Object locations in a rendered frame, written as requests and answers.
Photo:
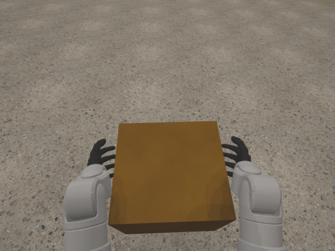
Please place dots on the robot left hand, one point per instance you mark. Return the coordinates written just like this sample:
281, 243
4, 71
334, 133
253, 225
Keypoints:
96, 153

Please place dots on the robot right hand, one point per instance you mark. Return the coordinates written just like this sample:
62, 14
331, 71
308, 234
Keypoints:
241, 151

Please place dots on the robot right forearm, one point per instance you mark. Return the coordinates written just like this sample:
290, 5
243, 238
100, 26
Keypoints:
260, 209

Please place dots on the robot left forearm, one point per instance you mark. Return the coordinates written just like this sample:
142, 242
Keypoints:
85, 210

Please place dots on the carton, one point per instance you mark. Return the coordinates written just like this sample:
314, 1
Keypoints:
170, 177

